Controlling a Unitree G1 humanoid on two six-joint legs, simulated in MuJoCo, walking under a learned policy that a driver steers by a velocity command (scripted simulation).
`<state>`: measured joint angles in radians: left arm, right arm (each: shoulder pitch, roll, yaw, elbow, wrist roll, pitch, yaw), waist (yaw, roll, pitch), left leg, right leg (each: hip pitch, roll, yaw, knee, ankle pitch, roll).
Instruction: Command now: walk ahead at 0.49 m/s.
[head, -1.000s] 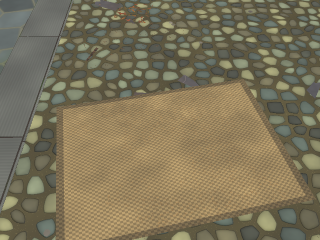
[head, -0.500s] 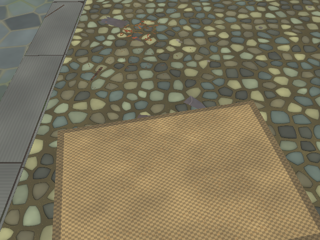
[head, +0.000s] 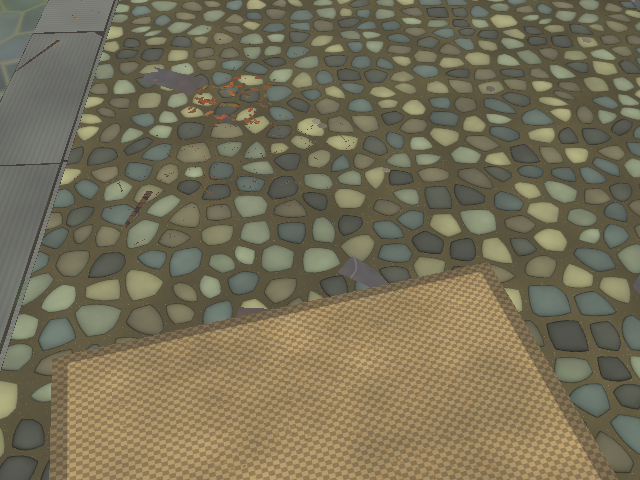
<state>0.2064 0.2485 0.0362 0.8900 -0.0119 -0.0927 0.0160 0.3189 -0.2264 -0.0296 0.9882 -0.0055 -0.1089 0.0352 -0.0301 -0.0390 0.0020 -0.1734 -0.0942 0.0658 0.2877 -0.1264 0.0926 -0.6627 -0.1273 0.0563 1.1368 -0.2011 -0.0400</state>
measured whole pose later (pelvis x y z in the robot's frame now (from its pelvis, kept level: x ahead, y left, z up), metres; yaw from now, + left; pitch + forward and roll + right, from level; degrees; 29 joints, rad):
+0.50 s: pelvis +0.28 -0.08 +0.00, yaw +1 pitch +1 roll +0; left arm 0.29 0.22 0.04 0.92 0.00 -0.11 -0.03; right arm 0.22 -0.28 -0.04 0.93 0.02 -0.09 0.00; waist 0.02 0.04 0.00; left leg -0.58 0.10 -0.03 1.11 -0.24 0.05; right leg -0.22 0.05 -0.07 0.33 -0.15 -0.07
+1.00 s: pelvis +0.50 -0.02 -0.01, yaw +0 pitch +2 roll +0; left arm 0.25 0.25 0.04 0.97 -0.01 -0.03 0.03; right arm 0.11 -0.22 -0.03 0.92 -0.02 -0.07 0.02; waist 0.01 -0.04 0.04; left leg -0.40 -0.03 0.06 0.44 -0.07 0.07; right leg -0.42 -0.04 0.03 1.05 -0.49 0.03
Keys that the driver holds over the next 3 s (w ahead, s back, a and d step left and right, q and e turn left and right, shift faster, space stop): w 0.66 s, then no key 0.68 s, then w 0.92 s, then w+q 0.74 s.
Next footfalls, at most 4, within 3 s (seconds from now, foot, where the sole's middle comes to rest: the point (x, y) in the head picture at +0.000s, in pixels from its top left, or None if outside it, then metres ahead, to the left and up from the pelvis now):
0.30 right None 0.34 -0.17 -0.78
0.82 left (294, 427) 0.64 0.06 -0.78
1.18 right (404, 443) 0.59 -0.17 -0.78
2.06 right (380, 287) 1.01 -0.16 -0.78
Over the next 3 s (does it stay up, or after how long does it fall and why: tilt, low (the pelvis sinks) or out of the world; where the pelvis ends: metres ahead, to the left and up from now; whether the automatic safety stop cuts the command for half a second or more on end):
stays up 1.34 0.04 0.00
